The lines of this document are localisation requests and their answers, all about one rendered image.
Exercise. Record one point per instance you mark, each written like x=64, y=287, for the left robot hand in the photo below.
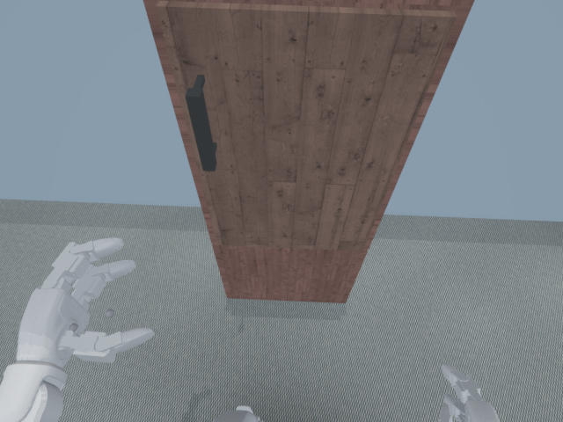
x=44, y=330

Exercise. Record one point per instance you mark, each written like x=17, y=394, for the handle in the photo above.
x=199, y=117

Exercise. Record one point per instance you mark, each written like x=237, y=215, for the robot left forearm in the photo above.
x=31, y=391

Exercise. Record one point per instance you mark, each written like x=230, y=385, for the left robot shin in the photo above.
x=244, y=408

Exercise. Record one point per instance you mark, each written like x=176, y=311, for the right robot hand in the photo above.
x=476, y=408

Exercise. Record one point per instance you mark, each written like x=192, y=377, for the cupboard door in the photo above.
x=310, y=107

